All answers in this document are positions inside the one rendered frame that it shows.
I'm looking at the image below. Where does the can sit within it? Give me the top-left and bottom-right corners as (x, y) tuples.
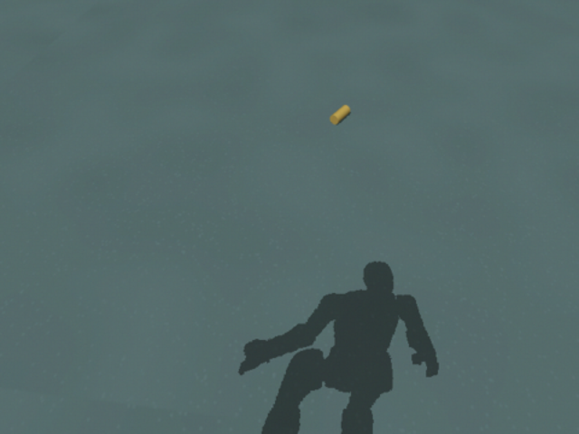
(330, 105), (350, 125)

